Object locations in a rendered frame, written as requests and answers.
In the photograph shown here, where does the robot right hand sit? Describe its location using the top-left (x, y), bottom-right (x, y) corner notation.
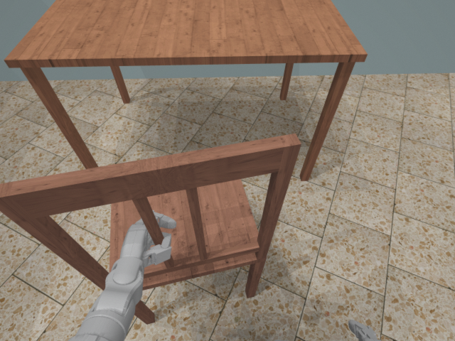
top-left (348, 320), bottom-right (382, 341)

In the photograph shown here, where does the table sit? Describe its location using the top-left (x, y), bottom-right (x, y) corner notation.
top-left (4, 0), bottom-right (368, 181)

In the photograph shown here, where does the robot left forearm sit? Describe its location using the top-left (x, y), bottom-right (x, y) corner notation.
top-left (68, 256), bottom-right (144, 341)

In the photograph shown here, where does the robot left hand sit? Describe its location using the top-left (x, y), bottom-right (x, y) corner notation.
top-left (120, 210), bottom-right (176, 268)

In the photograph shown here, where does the chair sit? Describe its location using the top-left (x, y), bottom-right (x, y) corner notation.
top-left (0, 134), bottom-right (301, 325)

